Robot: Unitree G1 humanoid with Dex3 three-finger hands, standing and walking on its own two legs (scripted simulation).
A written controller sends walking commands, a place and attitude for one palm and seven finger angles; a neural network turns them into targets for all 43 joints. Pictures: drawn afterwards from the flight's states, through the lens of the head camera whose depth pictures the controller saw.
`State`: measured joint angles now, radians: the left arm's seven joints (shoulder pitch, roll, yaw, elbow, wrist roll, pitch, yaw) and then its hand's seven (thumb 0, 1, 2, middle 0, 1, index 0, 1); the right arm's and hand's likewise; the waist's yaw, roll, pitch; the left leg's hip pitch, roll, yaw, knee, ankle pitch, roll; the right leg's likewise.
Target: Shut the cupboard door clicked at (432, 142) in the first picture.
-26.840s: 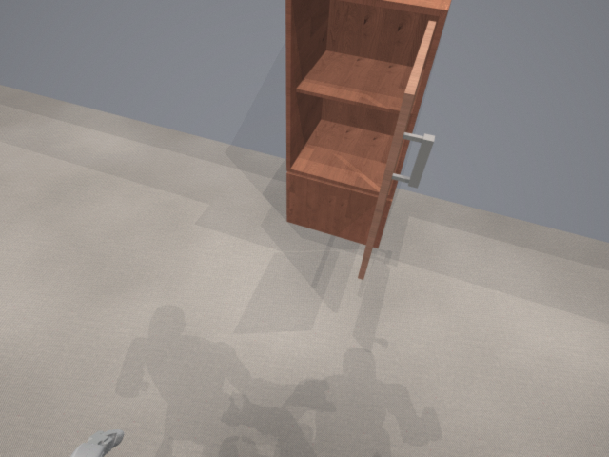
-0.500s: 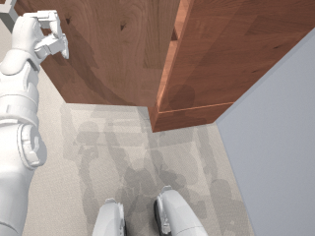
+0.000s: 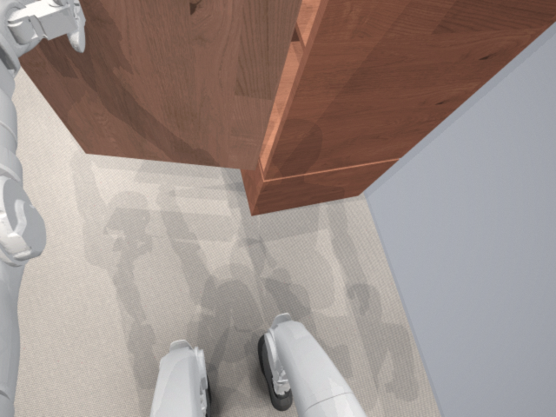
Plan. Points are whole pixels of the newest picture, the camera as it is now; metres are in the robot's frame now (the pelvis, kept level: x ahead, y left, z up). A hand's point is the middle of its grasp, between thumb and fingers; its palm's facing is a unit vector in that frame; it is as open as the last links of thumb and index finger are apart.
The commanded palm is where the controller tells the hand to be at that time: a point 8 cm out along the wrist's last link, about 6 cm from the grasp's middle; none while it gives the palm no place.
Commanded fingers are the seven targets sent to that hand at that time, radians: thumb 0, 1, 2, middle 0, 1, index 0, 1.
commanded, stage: push the door shut along its arc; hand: left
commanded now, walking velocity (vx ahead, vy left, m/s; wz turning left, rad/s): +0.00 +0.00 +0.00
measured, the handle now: out of the picture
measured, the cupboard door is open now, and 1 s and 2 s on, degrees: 74 67 67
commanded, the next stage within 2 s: pull the fist back off the door in 0.04 s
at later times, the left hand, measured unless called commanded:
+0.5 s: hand (101, 14) +0.61 +0.12 +0.09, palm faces +0.09 -1.00 -0.01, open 3.1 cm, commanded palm +0.57 +0.15 +0.10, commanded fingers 0.00 0.90 0.90 -1.30 -1.50 -1.30 -1.50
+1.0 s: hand (103, 77) +0.51 +0.12 +0.09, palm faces +0.08 -1.00 -0.02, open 3.1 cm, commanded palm +0.49 +0.16 +0.10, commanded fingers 0.00 0.90 0.90 -1.30 -1.50 -1.30 -1.50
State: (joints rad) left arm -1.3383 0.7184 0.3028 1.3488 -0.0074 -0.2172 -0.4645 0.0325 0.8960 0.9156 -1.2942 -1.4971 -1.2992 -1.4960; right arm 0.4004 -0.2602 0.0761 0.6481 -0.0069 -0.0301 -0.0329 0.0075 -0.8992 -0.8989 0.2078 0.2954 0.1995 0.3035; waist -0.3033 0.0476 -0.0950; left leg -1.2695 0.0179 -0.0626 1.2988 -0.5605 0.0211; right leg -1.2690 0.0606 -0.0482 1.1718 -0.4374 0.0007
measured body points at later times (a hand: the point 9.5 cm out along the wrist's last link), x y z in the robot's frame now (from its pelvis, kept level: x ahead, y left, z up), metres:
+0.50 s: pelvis +0.01 +0.00 +0.01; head +0.20 +0.02 +0.42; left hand +0.60 +0.17 +0.09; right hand -0.05 -0.23 -0.09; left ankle +0.01 +0.10 -0.62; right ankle +0.05 -0.12 -0.62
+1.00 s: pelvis +0.01 -0.01 +0.03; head +0.14 +0.00 +0.46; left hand +0.50 +0.17 +0.10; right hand +0.06 -0.29 -0.08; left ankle +0.01 +0.10 -0.62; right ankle +0.05 -0.12 -0.62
